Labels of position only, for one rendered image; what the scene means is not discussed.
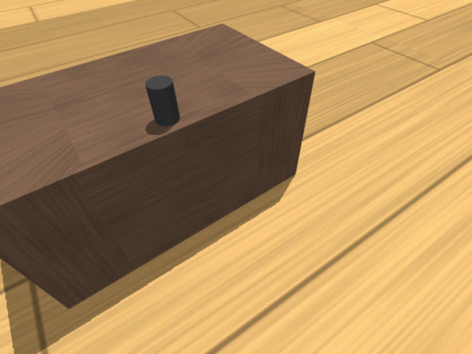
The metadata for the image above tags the can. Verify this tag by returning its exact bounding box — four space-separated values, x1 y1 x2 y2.
145 75 180 127

